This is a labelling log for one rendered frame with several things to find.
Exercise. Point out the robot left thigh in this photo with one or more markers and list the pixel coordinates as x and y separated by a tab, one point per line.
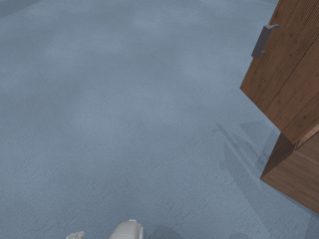
128	230

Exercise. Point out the cupboard door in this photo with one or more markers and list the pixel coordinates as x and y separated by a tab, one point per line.
284	82

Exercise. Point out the handle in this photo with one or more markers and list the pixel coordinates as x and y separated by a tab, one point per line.
264	35

